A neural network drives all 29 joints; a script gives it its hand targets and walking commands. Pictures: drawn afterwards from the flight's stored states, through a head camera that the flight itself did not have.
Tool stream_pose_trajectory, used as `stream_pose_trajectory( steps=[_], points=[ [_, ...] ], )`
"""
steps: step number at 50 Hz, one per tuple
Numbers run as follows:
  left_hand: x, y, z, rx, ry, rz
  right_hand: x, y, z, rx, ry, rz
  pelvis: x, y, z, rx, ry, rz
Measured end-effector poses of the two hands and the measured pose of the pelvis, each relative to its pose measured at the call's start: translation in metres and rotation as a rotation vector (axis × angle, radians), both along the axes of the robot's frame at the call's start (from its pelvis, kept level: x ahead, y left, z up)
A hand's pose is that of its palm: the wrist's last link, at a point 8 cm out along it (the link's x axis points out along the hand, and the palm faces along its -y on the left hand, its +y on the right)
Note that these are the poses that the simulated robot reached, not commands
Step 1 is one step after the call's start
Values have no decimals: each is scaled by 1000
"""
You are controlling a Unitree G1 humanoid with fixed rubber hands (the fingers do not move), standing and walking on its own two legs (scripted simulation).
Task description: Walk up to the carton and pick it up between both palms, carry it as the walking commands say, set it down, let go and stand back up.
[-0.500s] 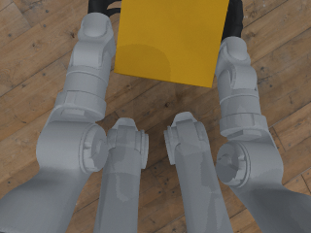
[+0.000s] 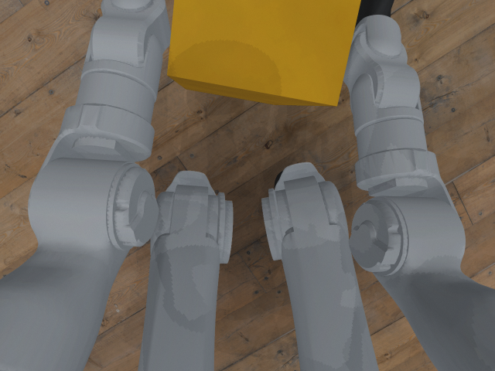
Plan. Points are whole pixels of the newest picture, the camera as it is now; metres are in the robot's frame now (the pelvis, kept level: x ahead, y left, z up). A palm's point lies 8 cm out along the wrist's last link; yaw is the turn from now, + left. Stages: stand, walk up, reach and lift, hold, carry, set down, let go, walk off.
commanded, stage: set down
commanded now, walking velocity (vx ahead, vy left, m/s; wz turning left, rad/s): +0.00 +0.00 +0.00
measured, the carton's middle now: (252, 13) +0.54 -0.03 -0.22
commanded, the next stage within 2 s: none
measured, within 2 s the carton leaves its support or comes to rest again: rests again in 0.82 s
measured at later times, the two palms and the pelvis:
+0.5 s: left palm out of the picture +0.56 +0.09 -0.19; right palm (367, 20) +0.51 -0.17 -0.19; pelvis +0.01 +0.01 -0.02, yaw +0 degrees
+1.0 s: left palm out of the picture +0.55 +0.10 -0.19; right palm (360, 22) +0.51 -0.16 -0.19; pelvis +0.03 +0.00 -0.03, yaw +0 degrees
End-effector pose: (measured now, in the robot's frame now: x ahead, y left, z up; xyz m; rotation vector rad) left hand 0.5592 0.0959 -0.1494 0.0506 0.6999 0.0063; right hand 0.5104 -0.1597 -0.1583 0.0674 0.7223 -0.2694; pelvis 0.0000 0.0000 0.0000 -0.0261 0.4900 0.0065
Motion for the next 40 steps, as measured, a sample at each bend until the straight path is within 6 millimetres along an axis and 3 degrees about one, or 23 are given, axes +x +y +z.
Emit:
stream_pose_trajectory(
  steps=[10,20,28,40],
  points=[
    [-6,-8,-30,-5,28,-16,0,-9,-15,-30,27,7,2,4,-12,-12,4,6],
    [1,-7,-33,-2,21,-14,7,-8,-21,-32,18,13,8,7,-16,-17,10,6],
    [-6,-9,-44,-4,42,-14,2,-11,-29,-32,37,23,11,6,-18,-13,10,7],
    [-6,-7,-43,9,52,-27,1,-10,-29,-15,40,25,13,5,-25,-13,21,5]
  ],
)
